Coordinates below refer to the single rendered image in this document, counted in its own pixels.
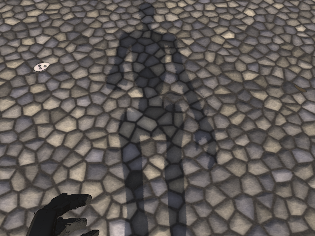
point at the left robot hand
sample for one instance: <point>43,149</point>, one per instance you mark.
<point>47,223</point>

